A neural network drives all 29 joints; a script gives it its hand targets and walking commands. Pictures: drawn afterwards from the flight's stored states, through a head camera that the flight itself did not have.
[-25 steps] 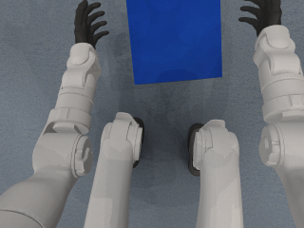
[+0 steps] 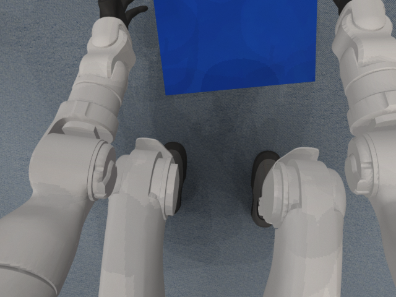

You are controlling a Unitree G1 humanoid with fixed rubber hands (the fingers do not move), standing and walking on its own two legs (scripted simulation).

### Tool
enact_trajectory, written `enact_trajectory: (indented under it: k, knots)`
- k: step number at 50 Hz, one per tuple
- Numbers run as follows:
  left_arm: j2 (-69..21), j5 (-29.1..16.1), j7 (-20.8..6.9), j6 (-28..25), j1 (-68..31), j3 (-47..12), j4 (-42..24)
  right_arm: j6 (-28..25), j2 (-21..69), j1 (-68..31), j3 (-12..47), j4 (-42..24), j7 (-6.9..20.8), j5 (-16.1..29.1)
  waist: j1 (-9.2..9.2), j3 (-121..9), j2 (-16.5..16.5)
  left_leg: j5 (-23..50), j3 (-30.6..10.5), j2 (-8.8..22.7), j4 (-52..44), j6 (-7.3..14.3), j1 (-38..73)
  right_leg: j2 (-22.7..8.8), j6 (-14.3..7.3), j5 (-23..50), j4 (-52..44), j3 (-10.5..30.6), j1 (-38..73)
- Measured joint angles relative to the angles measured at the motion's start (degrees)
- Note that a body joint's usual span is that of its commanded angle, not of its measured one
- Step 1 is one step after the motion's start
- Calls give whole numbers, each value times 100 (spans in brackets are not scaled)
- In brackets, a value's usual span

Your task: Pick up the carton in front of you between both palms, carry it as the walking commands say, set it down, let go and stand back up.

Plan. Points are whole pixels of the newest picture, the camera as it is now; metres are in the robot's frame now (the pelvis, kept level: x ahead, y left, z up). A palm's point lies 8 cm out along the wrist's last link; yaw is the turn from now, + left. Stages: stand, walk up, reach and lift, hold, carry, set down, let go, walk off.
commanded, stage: reach and lift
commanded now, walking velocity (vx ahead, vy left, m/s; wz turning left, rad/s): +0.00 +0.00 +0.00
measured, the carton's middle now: (231, 30) +0.50 -0.02 -0.25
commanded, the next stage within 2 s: none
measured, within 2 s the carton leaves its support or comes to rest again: leaves its support in 0.56 s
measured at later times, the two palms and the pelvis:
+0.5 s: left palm (129, 13) +0.52 +0.14 -0.17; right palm out of the picture +0.53 -0.16 -0.17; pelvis -0.01 +0.00 +0.00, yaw +0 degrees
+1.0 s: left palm out of the picture +0.49 +0.13 +0.00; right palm out of the picture +0.49 -0.17 +0.00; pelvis -0.01 +0.00 +0.07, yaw -2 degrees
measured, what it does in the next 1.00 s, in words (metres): rises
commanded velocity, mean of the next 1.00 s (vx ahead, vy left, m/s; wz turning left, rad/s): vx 0.00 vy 0.00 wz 0.00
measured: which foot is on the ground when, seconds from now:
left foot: down 0.00-1.00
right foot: down 0.00-1.00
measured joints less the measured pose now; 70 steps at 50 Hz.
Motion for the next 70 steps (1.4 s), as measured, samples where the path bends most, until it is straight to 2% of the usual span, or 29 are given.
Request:
enact_trajectory:
  k: [6,15,19,25,31,38,42,49,55,60,70]
  knots:
    - [-98,159,-2,-43,113,94,51,-15,121,88,-78,90,12,-69,14,-185,-62,7,-6,18,-70,-3,-34,13,-13,26,-76,-8,-46]
    - [-212,42,20,-50,-216,-200,111,-73,363,-166,97,191,-95,-27,-7,-31,-34,161,-25,-42,-197,-23,-13,-16,-15,149,-190,-13,-7]
    - [-304,174,264,-75,-379,67,260,-73,445,-377,115,413,-171,-97,-30,7,-12,179,-27,-46,-219,-23,-2,15,-1,181,-219,0,-2]
    - [-412,672,239,185,-419,728,253,209,564,-584,-174,644,-157,-500,-62,-21,-17,122,-45,-81,-90,-46,8,57,6,139,-93,10,-1]
    - [-504,773,206,539,-70,853,-280,547,677,-124,-345,30,-205,-626,-50,-277,-1,6,-96,-154,89,-92,-37,111,24,33,72,9,-38]
    - [-874,891,265,914,934,1126,-1573,1003,983,789,-647,-1201,-260,-737,-89,-964,-6,-37,-196,-241,-3,-169,32,291,148,53,-77,54,26]
    - [-1181,1313,144,1218,1391,1506,-2043,1325,1291,1226,-1123,-1629,-147,-1099,-105,-1510,-70,-25,-217,-224,-313,-159,264,390,181,123,-418,90,234]
    - [-1545,2316,-196,1682,1549,2294,-2057,1692,1789,1479,-2091,-1598,121,-2089,-89,-2237,-169,126,-256,-268,-1162,-113,802,476,175,318,-1287,150,754]
    - [-1668,2745,-378,1822,1657,2521,-2157,1781,2053,1696,-2504,-1783,248,-2565,-111,-2581,-184,274,-320,-331,-1841,-104,1221,476,164,447,-1969,178,1192]
    - [-1757,2814,-445,1875,1894,2475,-2343,1838,2200,2033,-2556,-2096,293,-2627,-120,-2758,-172,320,-359,-341,-2282,-80,1591,474,168,486,-2425,199,1579]
    - [-1910,2591,-413,1925,2703,2072,-2755,1926,2420,2977,-2302,-2726,235,-2385,-108,-3014,-167,282,-401,-316,-3062,-4,2605,474,161,450,-3232,255,2611]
